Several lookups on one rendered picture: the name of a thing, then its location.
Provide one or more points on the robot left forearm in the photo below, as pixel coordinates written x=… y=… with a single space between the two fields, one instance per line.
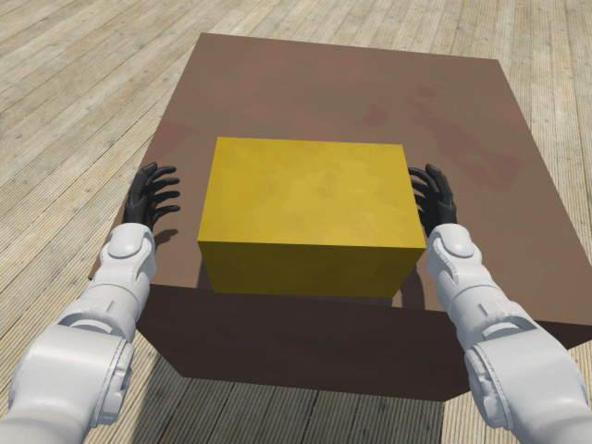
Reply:
x=113 y=301

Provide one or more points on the carton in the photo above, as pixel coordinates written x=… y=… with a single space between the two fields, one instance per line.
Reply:
x=309 y=218

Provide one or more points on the right robot upper arm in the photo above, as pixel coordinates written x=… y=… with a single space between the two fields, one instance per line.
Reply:
x=525 y=384

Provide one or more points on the pedestal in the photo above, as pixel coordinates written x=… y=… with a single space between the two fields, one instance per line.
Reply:
x=456 y=113

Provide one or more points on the robot right hand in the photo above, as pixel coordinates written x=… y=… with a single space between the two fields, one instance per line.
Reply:
x=438 y=205

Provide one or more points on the left robot upper arm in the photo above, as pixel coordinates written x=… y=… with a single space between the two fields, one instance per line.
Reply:
x=75 y=380

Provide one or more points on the robot right forearm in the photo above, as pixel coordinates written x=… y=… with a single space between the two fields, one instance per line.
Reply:
x=473 y=301

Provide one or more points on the robot left hand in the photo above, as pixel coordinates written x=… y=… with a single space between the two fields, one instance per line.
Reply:
x=141 y=203

